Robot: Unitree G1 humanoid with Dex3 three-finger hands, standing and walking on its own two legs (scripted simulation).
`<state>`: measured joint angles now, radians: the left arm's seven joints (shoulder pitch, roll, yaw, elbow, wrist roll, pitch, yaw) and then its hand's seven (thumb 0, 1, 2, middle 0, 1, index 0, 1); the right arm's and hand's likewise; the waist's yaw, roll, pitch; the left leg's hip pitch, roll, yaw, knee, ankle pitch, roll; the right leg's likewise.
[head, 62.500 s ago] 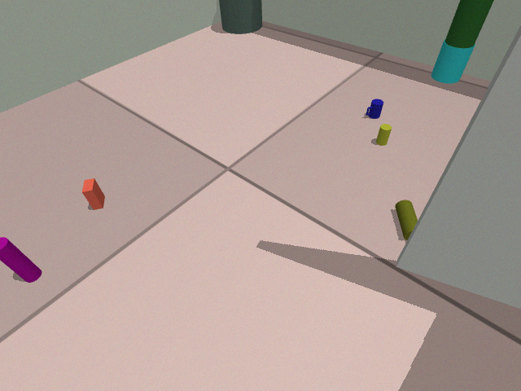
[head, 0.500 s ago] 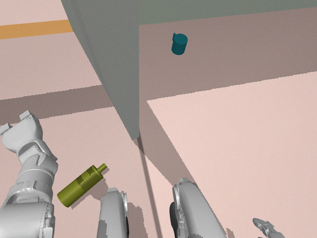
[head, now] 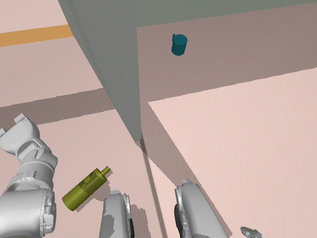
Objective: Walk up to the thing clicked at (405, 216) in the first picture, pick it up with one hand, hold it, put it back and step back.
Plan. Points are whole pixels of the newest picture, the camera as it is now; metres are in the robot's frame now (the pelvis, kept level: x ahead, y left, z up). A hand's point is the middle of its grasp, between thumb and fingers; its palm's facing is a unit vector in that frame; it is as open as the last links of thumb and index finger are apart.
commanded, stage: go down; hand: left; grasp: from above
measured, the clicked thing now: (89, 185) +0.33 +0.28 -0.55
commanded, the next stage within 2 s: none
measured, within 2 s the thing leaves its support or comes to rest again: neither
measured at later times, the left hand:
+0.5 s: hand (34, 146) +0.40 +0.31 -0.10, palm faces -0.29 -0.29 -0.91, open 13.6 cm
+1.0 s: hand (32, 142) +0.41 +0.31 -0.09, palm faces -0.25 -0.29 -0.92, open 13.7 cm
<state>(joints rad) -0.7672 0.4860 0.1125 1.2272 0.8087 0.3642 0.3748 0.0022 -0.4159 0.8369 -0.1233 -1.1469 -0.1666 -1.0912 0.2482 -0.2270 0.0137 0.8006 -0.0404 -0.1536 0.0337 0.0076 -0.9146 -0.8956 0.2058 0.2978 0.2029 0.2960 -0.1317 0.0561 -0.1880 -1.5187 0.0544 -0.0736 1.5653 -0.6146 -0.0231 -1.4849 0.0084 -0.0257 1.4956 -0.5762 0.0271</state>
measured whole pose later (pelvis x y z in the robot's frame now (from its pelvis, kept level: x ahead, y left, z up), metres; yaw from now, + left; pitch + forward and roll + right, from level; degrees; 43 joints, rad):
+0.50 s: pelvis +0.00 -0.01 +0.01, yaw +0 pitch +32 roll -4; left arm -0.79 0.50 0.11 1.28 0.79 0.39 0.37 0.00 -0.45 0.86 -0.11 -1.14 -0.15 -1.09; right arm 0.24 -0.24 0.01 0.80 -0.04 -0.16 0.04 0.01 -0.92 -0.90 0.20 0.30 0.20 0.30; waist -0.13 0.05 -0.19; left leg -1.48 0.06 -0.09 1.52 -0.60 -0.04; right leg -1.45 0.02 -0.04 1.46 -0.56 0.01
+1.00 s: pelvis +0.00 -0.01 +0.01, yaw +0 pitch +31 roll -4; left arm -0.83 0.50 0.12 1.28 0.76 0.44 0.39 0.00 -0.46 0.88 -0.11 -1.12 -0.14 -1.08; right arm 0.22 -0.23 0.01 0.83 -0.04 -0.16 0.04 0.01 -0.92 -0.90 0.20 0.30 0.20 0.30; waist -0.14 0.06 -0.19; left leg -1.47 0.06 -0.08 1.52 -0.60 -0.03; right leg -1.44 0.02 -0.03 1.45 -0.56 0.02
